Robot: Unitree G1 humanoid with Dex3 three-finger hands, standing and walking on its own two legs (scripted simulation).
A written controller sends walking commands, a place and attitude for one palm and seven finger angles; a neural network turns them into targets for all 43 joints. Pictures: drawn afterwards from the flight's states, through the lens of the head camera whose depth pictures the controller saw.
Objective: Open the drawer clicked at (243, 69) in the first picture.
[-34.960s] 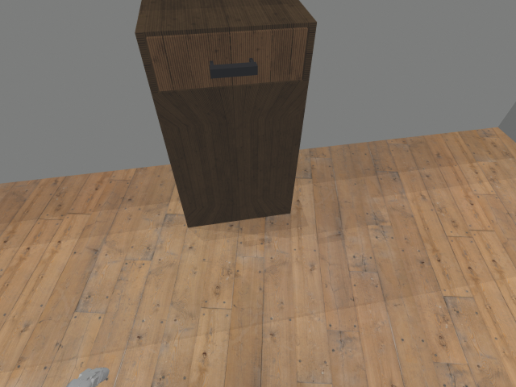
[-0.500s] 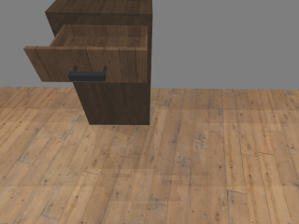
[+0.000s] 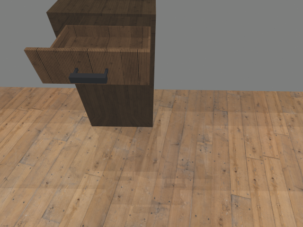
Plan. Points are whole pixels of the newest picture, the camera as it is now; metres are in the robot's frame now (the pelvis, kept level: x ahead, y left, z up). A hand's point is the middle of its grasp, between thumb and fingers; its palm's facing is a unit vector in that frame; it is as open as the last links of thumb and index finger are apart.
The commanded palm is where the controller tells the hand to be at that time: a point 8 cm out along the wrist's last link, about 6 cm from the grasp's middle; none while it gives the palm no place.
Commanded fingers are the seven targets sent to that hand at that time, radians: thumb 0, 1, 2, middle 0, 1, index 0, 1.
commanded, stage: take the last steps up to it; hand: left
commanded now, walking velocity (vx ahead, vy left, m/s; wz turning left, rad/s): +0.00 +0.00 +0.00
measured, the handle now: (90, 74) +0.63 +0.27 +0.02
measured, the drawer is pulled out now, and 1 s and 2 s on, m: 0.30 0.30 0.30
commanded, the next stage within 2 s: come to a stop and stand still in 0.34 s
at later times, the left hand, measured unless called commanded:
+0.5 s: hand out of the picture +0.06 +0.20 -0.18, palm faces +0.01 -0.98 -0.21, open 7.4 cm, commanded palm none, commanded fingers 0.00 0.90 0.90 -0.20 -0.30 -0.20 -0.30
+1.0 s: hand out of the picture +0.07 +0.19 -0.17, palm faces +0.01 -0.96 -0.28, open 7.4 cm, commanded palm none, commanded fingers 0.00 0.90 0.90 -0.20 -0.30 -0.20 -0.30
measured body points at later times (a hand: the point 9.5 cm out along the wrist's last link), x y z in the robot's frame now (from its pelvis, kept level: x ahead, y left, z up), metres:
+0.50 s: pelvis +0.04 +0.00 -0.01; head +0.06 +0.01 +0.44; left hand +0.06 +0.25 -0.17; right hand +0.06 -0.23 -0.17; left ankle +0.01 +0.11 -0.75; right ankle -0.01 -0.12 -0.75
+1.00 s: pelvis +0.01 +0.00 -0.01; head +0.02 -0.02 +0.44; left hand +0.07 +0.24 -0.15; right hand +0.06 -0.24 -0.17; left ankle +0.01 +0.11 -0.75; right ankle -0.01 -0.12 -0.75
